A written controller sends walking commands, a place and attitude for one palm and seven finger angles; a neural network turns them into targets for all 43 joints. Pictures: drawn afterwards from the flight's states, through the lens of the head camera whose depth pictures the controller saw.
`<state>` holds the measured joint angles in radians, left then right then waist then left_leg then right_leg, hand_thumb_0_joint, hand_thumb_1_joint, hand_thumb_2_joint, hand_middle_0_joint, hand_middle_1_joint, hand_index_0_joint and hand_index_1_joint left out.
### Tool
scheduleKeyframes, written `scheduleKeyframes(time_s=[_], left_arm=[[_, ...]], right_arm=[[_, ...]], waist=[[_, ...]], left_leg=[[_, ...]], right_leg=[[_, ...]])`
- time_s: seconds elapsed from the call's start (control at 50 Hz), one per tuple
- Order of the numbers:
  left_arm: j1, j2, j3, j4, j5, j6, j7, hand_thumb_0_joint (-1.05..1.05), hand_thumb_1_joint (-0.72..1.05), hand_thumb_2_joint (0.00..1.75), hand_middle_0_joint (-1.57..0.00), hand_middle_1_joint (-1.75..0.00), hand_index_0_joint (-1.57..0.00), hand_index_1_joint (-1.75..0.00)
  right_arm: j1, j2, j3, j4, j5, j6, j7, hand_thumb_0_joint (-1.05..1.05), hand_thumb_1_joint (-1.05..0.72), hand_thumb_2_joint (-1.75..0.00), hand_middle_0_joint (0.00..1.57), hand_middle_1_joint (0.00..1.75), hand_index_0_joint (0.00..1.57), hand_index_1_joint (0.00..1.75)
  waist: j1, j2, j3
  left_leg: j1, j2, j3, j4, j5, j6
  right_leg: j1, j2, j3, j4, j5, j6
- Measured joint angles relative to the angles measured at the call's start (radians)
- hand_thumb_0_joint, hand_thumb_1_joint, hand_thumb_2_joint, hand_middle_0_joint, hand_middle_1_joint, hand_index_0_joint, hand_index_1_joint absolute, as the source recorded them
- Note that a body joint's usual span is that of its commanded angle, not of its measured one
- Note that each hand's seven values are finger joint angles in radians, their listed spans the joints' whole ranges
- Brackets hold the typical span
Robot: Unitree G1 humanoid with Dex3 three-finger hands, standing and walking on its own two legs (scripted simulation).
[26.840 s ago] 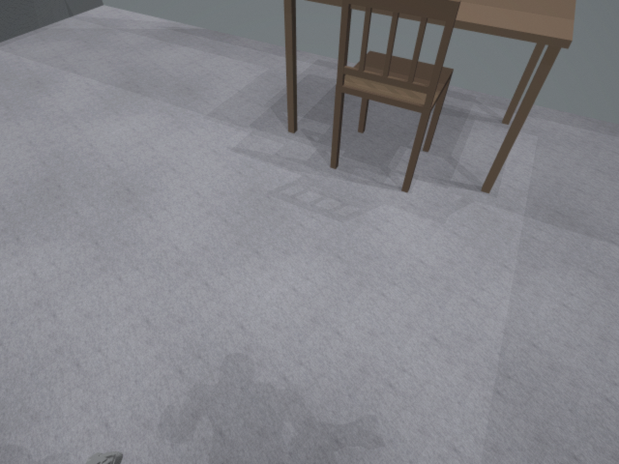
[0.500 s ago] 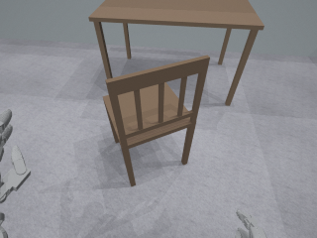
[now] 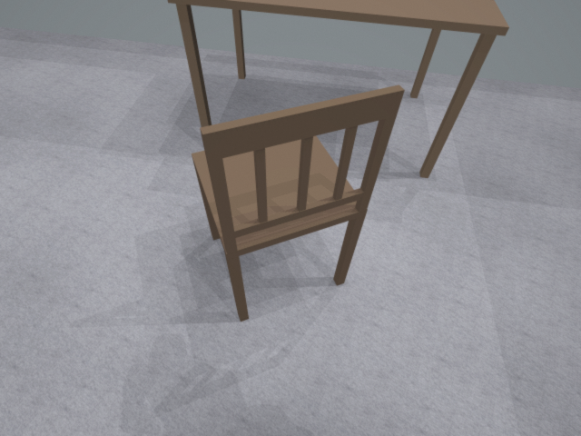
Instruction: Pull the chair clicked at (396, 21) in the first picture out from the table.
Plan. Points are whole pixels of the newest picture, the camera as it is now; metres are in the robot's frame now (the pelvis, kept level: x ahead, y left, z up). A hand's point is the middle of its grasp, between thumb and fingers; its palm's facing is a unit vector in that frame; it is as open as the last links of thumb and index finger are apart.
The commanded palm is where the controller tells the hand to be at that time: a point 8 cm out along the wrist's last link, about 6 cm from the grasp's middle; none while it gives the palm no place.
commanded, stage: let the arm hang, fingers relaxed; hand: left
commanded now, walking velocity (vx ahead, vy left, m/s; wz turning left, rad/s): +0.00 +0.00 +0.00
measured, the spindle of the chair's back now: (304, 175) +0.67 +0.01 -0.11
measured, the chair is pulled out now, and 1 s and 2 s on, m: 0.61 0.61 0.61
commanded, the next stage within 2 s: look to check the result in 0.64 s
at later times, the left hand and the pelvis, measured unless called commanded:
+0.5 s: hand out of the picture +0.00 +0.16 -0.17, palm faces +0.00 -0.98 -0.18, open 7.3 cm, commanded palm none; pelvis +0.01 +0.00 +0.00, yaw -2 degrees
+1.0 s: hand out of the picture +0.01 +0.15 -0.17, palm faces +0.02 -0.98 -0.17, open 7.3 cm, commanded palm none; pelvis +0.02 +0.00 +0.00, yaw -1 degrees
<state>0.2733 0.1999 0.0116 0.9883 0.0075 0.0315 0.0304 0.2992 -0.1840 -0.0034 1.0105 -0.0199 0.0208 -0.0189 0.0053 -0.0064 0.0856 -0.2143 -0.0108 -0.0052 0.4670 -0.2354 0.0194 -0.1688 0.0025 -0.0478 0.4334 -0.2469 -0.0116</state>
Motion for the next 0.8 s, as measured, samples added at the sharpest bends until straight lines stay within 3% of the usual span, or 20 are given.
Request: scheduleKeyframes(time_s=[0.16,0.42,0.8], left_arm=[[0.039,-0.004,-0.016,0.096,-0.003,-0.003,0.004,-0.01,0.93,0.9,-0.2,-0.3,-0.2,-0.3],[0.027,-0.088,-0.03,0.117,0.001,-0.019,0.009,0.0,0.91,0.9,-0.2,-0.3,-0.2,-0.3],[0.04,-0.097,-0.021,0.122,-0.001,-0.027,0.012,0.0,0.91,0.9,-0.2,-0.3,-0.2,-0.3]], right_arm=[[0.037,0.006,0.008,0.058,0.004,-0.006,-0.002,0.01,-0.91,-0.9,0.2,0.3,0.2,0.3],[0.022,0.064,0.016,0.09,0.003,-0.018,-0.007,0.01,-0.91,-0.9,0.2,0.3,0.2,0.3],[0.028,0.069,0.005,0.103,0.007,-0.028,-0.017,0.0,-0.91,-0.9,0.2,0.3,0.2,0.3]], waist=[[-0.005,0.033,-0.013],[-0.006,0.034,-0.042],[-0.007,0.018,-0.035]], left_leg=[[0.026,-0.007,0.016,-0.031,0.011,0.006],[0.037,-0.006,0.029,-0.033,0.005,0.005],[0.043,0.003,0.027,-0.027,-0.012,-0.003]], right_leg=[[0.012,-0.007,0.016,-0.01,0.004,0.005],[0.009,-0.007,0.03,0.007,-0.007,0.004],[0.02,0.003,0.028,0.003,-0.019,-0.003]])
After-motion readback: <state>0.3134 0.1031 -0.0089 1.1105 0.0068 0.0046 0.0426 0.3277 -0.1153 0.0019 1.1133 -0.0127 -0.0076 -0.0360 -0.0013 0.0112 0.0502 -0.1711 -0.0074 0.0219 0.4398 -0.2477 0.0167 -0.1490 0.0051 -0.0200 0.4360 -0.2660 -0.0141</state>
